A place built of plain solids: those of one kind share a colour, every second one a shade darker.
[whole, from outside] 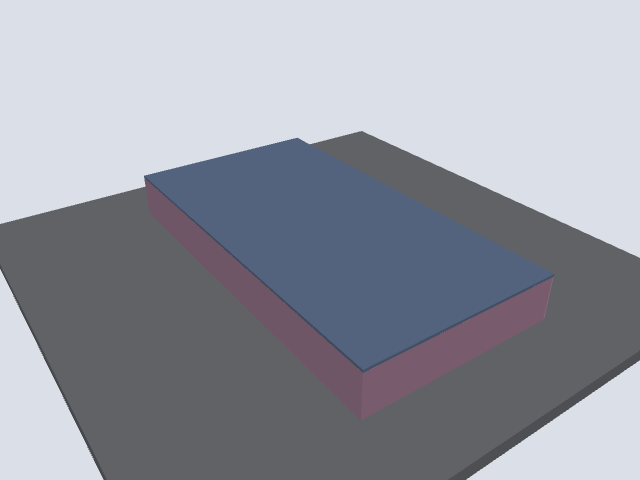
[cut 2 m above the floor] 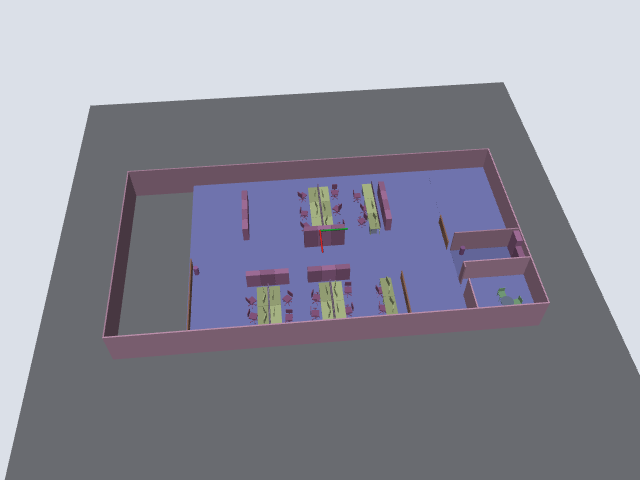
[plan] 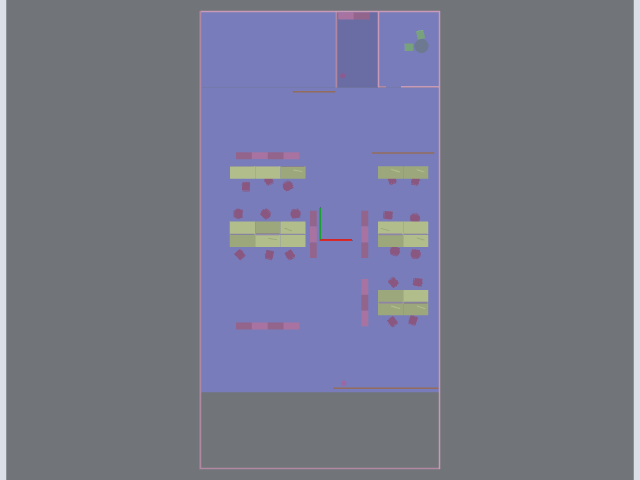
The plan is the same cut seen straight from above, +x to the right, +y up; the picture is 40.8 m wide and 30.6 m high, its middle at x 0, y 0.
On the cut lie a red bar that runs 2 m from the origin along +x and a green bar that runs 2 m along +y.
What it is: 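One storey of an office; an open floor with rows of desks, a band of small rooms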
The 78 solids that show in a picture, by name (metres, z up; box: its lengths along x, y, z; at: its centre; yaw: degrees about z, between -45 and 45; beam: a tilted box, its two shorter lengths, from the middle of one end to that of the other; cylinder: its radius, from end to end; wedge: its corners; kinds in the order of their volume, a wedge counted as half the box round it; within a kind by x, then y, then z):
{
 "floor_1": {"box": [8.57, 4.8, 0.79], "at": [-3.29, 12.12, 0.34]},
 "floor_2": {"box": [15.15, 19.43, 0.79], "at": [0.0, 0.0, 0.34]},
 "floor_3": {"box": [2.58, 4.8, 0.79], "at": [2.38, 12.12, 0.34]},
 "floor_4": {"box": [3.8, 4.8, 0.79], "at": [5.67, 12.12, 0.34]},
 "roof_1": {"box": [15.35, 29.23, 0.2], "at": [0.0, 0.0, 3.44]},
 "wall_1": {"box": [0.1, 29.23, 3.39], "at": [-7.62, 0.0, 1.65]},
 "wall_2": {"box": [15.15, 0.1, 3.39], "at": [0.0, -14.56, 1.65]},
 "wall_3": {"box": [15.15, 0.1, 3.39], "at": [0.0, 14.56, 1.65]},
 "wall_4": {"box": [0.1, 4.8, 2.6], "at": [1.04, 12.12, 2.04]},
 "wall_5": {"box": [0.1, 4.8, 2.6], "at": [3.73, 12.12, 2.04]},
 "wall_6": {"box": [0.43, 0.1, 2.6], "at": [3.99, 9.77, 2.04]},
 "wall_7": {"box": [2.41, 0.1, 2.6], "at": [6.37, 9.77, 2.04]},
 "wall_8": {"box": [0.1, 29.23, 3.39], "at": [7.62, 0.0, 1.65]},
 "cabinet_1": {"box": [1.0, 0.44, 1.31], "at": [-4.85, -5.48, 1.4]},
 "cabinet_2": {"box": [1.0, 0.44, 1.31], "at": [-4.85, 5.38, 1.4]},
 "cabinet_3": {"box": [1.0, 0.44, 1.31], "at": [-3.84, -5.48, 1.4]},
 "cabinet_4": {"box": [1.0, 0.44, 1.31], "at": [-3.84, 5.38, 1.4]},
 "cabinet_5": {"box": [1.0, 0.44, 1.31], "at": [-2.83, -5.48, 1.4]},
 "cabinet_6": {"box": [1.0, 0.44, 1.31], "at": [-2.83, 5.38, 1.4]},
 "cabinet_7": {"box": [1.0, 0.44, 1.31], "at": [-1.82, -5.48, 1.4]},
 "cabinet_8": {"box": [1.0, 0.44, 1.31], "at": [-1.82, 5.38, 1.4]},
 "cabinet_9": {"box": [0.44, 1.0, 1.89], "at": [-0.42, -0.65, 1.68]},
 "cabinet_10": {"box": [0.44, 1.0, 1.89], "at": [-0.42, 0.36, 1.68]},
 "cabinet_11": {"box": [0.44, 1.0, 1.89], "at": [-0.42, 1.37, 1.68]},
 "cabinet_12": {"box": [1.0, 0.44, 1.89], "at": [1.65, 14.28, 1.68]},
 "cabinet_13": {"box": [1.0, 0.44, 1.31], "at": [2.66, 14.28, 1.4]},
 "cabinet_14": {"box": [0.44, 1.0, 1.31], "at": [2.85, -5.0, 1.4]},
 "cabinet_15": {"box": [0.44, 1.0, 1.31], "at": [2.85, -3.99, 1.4]},
 "cabinet_16": {"box": [0.44, 1.0, 1.31], "at": [2.85, -2.98, 1.4]},
 "cabinet_17": {"box": [0.44, 1.0, 1.31], "at": [2.85, -0.65, 1.4]},
 "cabinet_18": {"box": [0.44, 1.0, 1.31], "at": [2.85, 0.36, 1.4]},
 "cabinet_19": {"box": [0.44, 1.0, 1.31], "at": [2.85, 1.37, 1.4]},
 "desk_1": {"box": [1.6, 0.8, 0.032], "at": [-4.95, -0.05, 1.47]},
 "desk_2": {"box": [1.6, 0.8, 0.032], "at": [-4.95, 0.77, 1.47]},
 "desk_3": {"box": [1.6, 0.8, 0.032], "at": [-4.95, 4.31, 1.47]},
 "desk_4": {"box": [1.6, 0.8, 0.032], "at": [-3.33, -0.05, 1.47]},
 "desk_5": {"box": [1.6, 0.8, 0.032], "at": [-3.33, 0.77, 1.47]},
 "desk_6": {"box": [1.6, 0.8, 0.032], "at": [-3.33, 4.31, 1.47]},
 "desk_7": {"box": [1.6, 0.8, 0.032], "at": [-1.72, -0.05, 1.47]},
 "desk_8": {"box": [1.6, 0.8, 0.032], "at": [-1.72, 0.77, 1.47]},
 "desk_9": {"box": [1.6, 0.8, 0.032], "at": [-1.72, 4.31, 1.47]},
 "desk_10": {"box": [1.6, 0.8, 0.032], "at": [4.5, -4.4, 1.47]},
 "desk_11": {"box": [1.6, 0.8, 0.032], "at": [4.5, -3.58, 1.47]},
 "desk_12": {"box": [1.6, 0.8, 0.032], "at": [4.5, -0.05, 1.47]},
 "desk_13": {"box": [1.6, 0.8, 0.032], "at": [4.5, 0.77, 1.47]},
 "desk_14": {"box": [1.6, 0.8, 0.032], "at": [4.5, 4.31, 1.47]},
 "desk_15": {"box": [1.6, 0.8, 0.032], "at": [6.11, -4.4, 1.47]},
 "desk_16": {"box": [1.6, 0.8, 0.032], "at": [6.11, -3.58, 1.47]},
 "desk_17": {"box": [1.6, 0.8, 0.032], "at": [6.11, -0.05, 1.47]},
 "desk_18": {"box": [1.6, 0.8, 0.032], "at": [6.11, 0.77, 1.47]},
 "desk_19": {"box": [1.6, 0.8, 0.032], "at": [6.11, 4.31, 1.47]},
 "officechair_1": {"box": [0.52, 0.52, 0.08], "at": [-5.19, 1.67, 1.29], "yaw": -1.1},
 "officechair_2": {"box": [0.49, 0.51, 0.08], "at": [-5.12, -0.92, 1.28], "yaw": 42.7},
 "officechair_3": {"box": [0.49, 0.51, 0.08], "at": [-4.72, 3.42, 1.27], "yaw": -1.1},
 "officechair_4": {"box": [0.52, 0.52, 0.08], "at": [-3.47, 1.65, 1.27], "yaw": -43.2},
 "officechair_5": {"box": [0.49, 0.51, 0.08], "at": [-3.22, -0.92, 1.24], "yaw": -12.5},
 "officechair_6": {"box": [0.52, 0.52, 0.08], "at": [-2.04, 3.43, 1.22], "yaw": 27.2},
 "officechair_7": {"box": [0.49, 0.51, 0.08], "at": [-1.93, -0.93, 1.24], "yaw": 31.9},
 "officechair_8": {"box": [0.52, 0.52, 0.08], "at": [-1.55, 1.65, 1.24], "yaw": 7.6},
 "officechair_9": {"box": [0.51, 0.49, 0.08], "at": [4.36, 1.58, 1.29], "yaw": -5.2},
 "officechair_10": {"box": [0.49, 0.51, 0.08], "at": [4.61, -5.19, 1.24], "yaw": 38.1},
 "officechair_11": {"box": [0.49, 0.51, 0.08], "at": [4.69, -2.72, 1.25], "yaw": 42.8},
 "officechair_12": {"box": [0.52, 0.52, 0.08], "at": [4.78, -0.68, 1.26], "yaw": -21.4},
 "officechair_13": {"box": [0.49, 0.51, 0.08], "at": [5.94, -5.1, 1.28], "yaw": -18.4},
 "officechair_14": {"box": [0.52, 0.52, 0.08], "at": [6.05, 1.37, 1.28], "yaw": 7.5},
 "officechair_15": {"box": [0.49, 0.51, 0.08], "at": [6.08, 3.81, 1.27], "yaw": -12.7},
 "officechair_16": {"box": [0.52, 0.52, 0.08], "at": [6.1, -0.88, 1.27], "yaw": -5.6},
 "officechair_17": {"box": [0.51, 0.49, 0.08], "at": [6.26, -2.69, 1.28], "yaw": -7.2},
 "bin_1": {"cylinder": 0.17, "from": [1.44, 10.47, 0.74], "to": [1.44, 10.47, 1.45]},
 "bin_2": {"cylinder": 0.17, "from": [1.51, -9.13, 0.74], "to": [1.51, -9.13, 1.45]},
 "guard_1": {"box": [1.26, 0.03, 0.83], "at": [-1.04, 9.46, 1.19]},
 "guard_2": {"box": [2.71, 0.1, 0.05], "at": [-0.38, 9.46, 1.63]},
 "guard_3": {"box": [1.26, 0.03, 0.83], "at": [0.28, 9.46, 1.19]},
 "guard_4": {"box": [6.72, 0.1, 0.05], "at": [4.2, -9.45, 1.63]},
 "guard_5": {"box": [3.97, 0.1, 0.05], "at": [5.3, 5.55, 1.63]},
 "visitorchair_1": {"box": [0.55, 0.48, 0.04], "at": [5.67, 12.29, 1.21], "yaw": 0.7},
 "visitorchair_2": {"box": [0.48, 0.55, 0.04], "at": [6.41, 13.08, 1.21], "yaw": 12.7},
 "meetingtable_1": {"cylinder": 0.45, "from": [6.47, 12.37, 1.45], "to": [6.47, 12.37, 1.49]}
}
